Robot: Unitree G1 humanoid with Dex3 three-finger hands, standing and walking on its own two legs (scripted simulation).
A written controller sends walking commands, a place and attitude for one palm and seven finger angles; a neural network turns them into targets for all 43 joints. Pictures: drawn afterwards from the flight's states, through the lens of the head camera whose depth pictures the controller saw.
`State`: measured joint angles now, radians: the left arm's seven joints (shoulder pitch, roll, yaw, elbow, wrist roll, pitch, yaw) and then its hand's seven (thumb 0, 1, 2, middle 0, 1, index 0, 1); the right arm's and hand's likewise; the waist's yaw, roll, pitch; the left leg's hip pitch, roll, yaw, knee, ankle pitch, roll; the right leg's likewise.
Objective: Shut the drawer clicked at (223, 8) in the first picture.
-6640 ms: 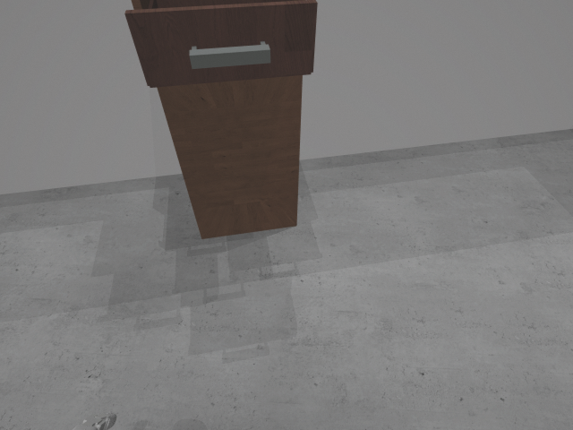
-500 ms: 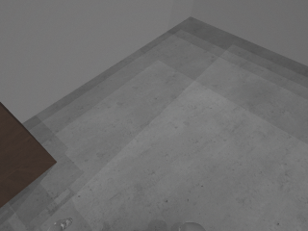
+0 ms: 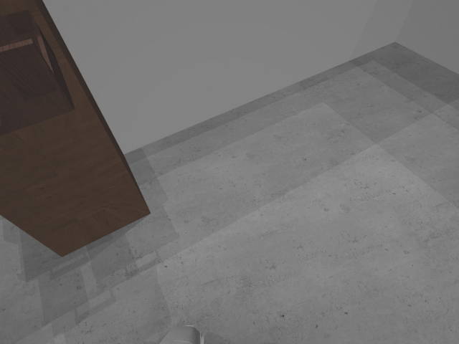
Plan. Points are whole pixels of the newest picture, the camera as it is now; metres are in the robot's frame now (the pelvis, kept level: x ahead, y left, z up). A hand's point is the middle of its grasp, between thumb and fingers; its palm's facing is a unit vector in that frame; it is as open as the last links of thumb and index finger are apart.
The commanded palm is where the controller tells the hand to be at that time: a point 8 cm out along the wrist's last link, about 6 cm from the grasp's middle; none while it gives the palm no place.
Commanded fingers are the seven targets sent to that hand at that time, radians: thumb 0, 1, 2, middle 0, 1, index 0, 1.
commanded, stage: turn to face it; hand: left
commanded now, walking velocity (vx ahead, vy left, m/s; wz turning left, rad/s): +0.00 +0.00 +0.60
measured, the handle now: out of the picture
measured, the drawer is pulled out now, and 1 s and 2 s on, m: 0.22 0.22 0.22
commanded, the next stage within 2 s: take the last steps up to it in 0.80 s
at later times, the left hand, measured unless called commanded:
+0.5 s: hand out of the picture +0.06 +0.26 -0.15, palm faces +0.30 -0.91 -0.28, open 7.4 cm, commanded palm none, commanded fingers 0.00 0.90 0.90 -0.20 -0.30 -0.20 -0.30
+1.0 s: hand out of the picture -0.09 +0.20 -0.18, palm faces +0.54 -0.81 -0.24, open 7.4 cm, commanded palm none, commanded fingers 0.00 0.90 0.90 -0.20 -0.30 -0.20 -0.30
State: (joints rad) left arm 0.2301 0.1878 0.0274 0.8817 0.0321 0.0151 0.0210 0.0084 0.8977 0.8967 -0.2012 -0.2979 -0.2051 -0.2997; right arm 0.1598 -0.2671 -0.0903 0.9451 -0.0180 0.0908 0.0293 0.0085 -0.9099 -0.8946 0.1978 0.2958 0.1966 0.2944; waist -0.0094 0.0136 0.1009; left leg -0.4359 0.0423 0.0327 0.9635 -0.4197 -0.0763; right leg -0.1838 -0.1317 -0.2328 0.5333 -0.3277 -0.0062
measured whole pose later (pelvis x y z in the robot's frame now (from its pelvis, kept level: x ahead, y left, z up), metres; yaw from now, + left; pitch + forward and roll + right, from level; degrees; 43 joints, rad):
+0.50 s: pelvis +0.01 +0.02 +0.00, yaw +17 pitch +0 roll +0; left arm 0.15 0.24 0.06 0.86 0.01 0.05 0.02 0.01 0.90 0.90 -0.20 -0.30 -0.20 -0.30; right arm 0.19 -0.22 -0.06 0.90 -0.02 0.04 0.01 0.01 -0.90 -0.89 0.20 0.30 0.20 0.30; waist -0.02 0.01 0.06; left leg -0.28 -0.06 -0.10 0.50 -0.23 0.02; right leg -0.40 -0.05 -0.01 0.83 -0.43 0.09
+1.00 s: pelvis +0.00 +0.02 -0.01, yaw +30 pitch -1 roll +0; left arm 0.30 0.22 0.05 0.98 0.03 0.02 0.02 0.01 0.90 0.90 -0.20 -0.30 -0.20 -0.30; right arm 0.16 -0.22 -0.05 0.97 -0.02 0.04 0.01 0.01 -0.91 -0.89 0.20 0.30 0.20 0.29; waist 0.03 -0.02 0.07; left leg -0.22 0.01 0.05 0.56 -0.34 -0.01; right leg -0.25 -0.14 -0.20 0.61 -0.33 0.03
